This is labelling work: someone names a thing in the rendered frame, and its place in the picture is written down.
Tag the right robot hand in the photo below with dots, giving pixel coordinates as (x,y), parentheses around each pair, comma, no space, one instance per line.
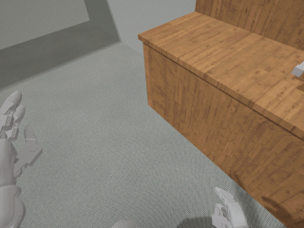
(230,216)

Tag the left robot forearm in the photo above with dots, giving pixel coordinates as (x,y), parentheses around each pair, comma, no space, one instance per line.
(12,209)

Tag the counter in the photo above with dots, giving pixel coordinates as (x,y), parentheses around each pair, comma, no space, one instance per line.
(222,76)

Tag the left robot hand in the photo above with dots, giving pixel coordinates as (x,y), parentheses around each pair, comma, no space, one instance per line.
(10,116)

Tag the tap lever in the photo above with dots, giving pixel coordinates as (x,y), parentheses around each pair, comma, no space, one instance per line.
(298,70)

